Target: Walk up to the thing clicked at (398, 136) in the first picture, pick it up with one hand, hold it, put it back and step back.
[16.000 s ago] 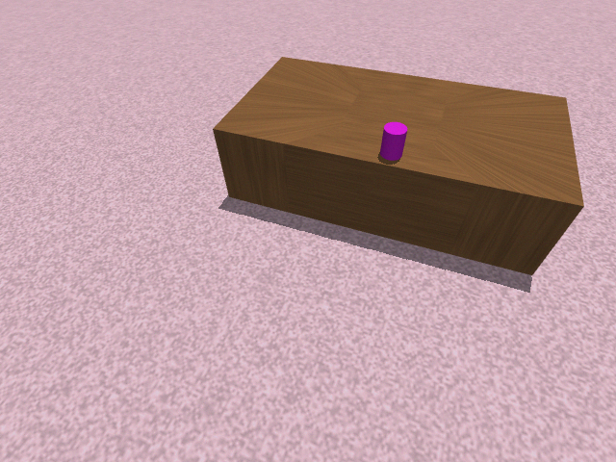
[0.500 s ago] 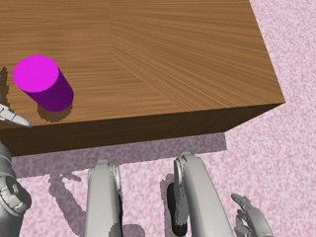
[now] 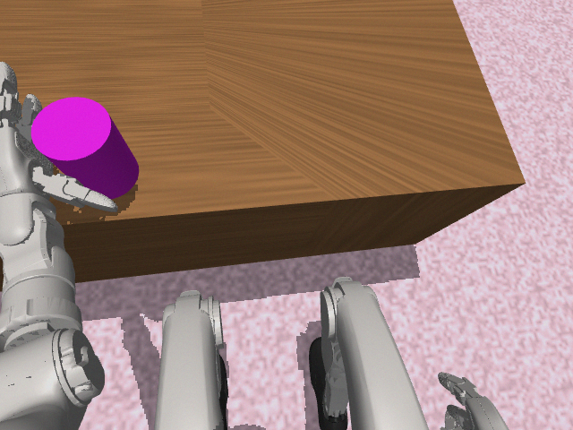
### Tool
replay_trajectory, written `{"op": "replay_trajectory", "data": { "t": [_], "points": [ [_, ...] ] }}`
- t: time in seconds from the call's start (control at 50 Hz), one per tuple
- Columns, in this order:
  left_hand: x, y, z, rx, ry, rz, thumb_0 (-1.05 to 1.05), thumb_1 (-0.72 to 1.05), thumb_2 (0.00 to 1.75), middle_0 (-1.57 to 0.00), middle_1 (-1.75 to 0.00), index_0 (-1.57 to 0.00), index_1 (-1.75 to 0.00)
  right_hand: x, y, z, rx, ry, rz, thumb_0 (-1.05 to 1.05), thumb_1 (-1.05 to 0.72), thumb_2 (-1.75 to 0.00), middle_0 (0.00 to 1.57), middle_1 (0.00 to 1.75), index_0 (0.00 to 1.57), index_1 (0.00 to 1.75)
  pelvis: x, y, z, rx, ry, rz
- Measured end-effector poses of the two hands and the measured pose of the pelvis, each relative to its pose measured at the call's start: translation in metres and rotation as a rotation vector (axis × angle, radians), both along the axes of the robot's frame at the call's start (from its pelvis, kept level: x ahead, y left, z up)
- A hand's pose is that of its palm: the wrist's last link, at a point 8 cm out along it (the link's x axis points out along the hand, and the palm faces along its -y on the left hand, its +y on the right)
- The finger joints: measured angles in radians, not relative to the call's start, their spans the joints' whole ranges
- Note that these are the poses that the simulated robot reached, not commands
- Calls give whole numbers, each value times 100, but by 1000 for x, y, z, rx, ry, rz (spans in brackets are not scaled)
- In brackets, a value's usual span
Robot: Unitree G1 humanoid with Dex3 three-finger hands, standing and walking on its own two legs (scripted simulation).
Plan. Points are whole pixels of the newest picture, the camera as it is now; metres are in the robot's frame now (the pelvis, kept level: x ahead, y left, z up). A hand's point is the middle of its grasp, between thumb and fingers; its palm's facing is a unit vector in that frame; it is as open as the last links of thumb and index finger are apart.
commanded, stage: rest palm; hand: left
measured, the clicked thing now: (92, 152) +0.48 +0.24 -0.01
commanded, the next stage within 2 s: close in 0.10 s
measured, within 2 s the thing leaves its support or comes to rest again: leaves its support in 1.82 s
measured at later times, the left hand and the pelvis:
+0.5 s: hand (86, 151) +0.48 +0.25 +0.00, palm faces +0.24 -0.97 -0.01, open 16.8 cm; pelvis +0.00 +0.00 +0.00, yaw +1 degrees
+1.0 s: hand (87, 156) +0.47 +0.25 +0.00, palm faces +0.21 -0.98 -0.02, open 12.4 cm; pelvis -0.01 +0.00 -0.02, yaw +1 degrees
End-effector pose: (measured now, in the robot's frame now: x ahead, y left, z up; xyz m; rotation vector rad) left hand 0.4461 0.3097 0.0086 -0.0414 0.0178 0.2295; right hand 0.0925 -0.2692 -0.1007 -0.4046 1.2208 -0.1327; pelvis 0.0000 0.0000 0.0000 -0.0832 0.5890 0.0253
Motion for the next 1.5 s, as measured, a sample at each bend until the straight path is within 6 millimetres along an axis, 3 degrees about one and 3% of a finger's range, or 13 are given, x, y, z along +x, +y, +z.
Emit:
{"op": "replay_trajectory", "data": {
  "t": [0.14, 0.36, 1.0, 1.12, 1.5],
  "points": [
    [-1, -14, -7, 31, -10, -7, -2, -61, 0, -5, -6, -8, -3, 18, 0, 2, -5, 5, 29, 0, -92, -90, 20, 30, 21, 30, 2, 1, 3, -2, 6, 9],
    [-2, -16, -5, 53, -8, 20, -2, -61, 2, -14, -11, -16, -8, 32, 8, -14, 49, 5, 39, 0, -93, -90, 20, 30, 21, 30, 6, -2, 1, 10, 7, 10],
    [-4, -14, -11, 73, -46, -20, -1, -39, 42, -66, -61, -69, -57, 15, 2, -26, 29, 38, 50, 0, -91, -89, 20, 30, 20, 30, -6, -4, -17, 16, -19, 10],
    [-2, -13, -12, 72, -51, -24, -1, -39, 51, -75, -70, -72, -66, 16, 3, -31, 28, 34, 62, 0, -91, -89, 20, 30, 21, 30, -9, -5, -22, 17, -23, 9],
    [3, -11, -11, 75, -52, -39, 0, -52, 91, -72, -85, -70, -82, 4, 4, -40, 37, 44, 56, 0, -90, -89, 20, 30, 20, 30, -14, -5, -33, 16, -29, 9]
  ]
}}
